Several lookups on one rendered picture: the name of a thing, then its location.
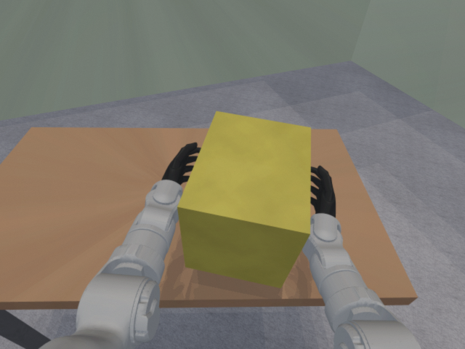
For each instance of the robot right upper arm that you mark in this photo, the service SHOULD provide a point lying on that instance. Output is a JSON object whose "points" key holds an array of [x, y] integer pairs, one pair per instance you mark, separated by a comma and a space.
{"points": [[371, 334]]}

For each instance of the left robot forearm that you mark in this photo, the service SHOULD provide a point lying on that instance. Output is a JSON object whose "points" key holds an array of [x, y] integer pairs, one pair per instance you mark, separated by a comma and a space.
{"points": [[146, 244]]}

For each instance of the robot left upper arm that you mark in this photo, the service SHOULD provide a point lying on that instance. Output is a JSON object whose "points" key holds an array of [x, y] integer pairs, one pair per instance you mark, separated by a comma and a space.
{"points": [[117, 312]]}

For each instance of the table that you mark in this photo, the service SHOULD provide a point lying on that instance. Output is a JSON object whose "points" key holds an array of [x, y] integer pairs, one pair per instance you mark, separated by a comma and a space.
{"points": [[69, 195]]}

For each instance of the left robot hand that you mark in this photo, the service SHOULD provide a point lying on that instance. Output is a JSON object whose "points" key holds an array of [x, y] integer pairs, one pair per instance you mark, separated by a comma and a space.
{"points": [[178, 167]]}

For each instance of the right robot forearm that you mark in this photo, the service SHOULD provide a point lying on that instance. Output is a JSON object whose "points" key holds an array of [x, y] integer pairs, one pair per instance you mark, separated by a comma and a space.
{"points": [[341, 286]]}

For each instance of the right robot hand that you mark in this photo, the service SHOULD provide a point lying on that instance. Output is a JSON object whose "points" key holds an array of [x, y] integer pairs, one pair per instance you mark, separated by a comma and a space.
{"points": [[326, 201]]}

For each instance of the carton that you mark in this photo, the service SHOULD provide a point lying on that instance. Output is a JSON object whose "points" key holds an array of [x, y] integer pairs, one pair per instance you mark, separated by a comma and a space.
{"points": [[245, 210]]}

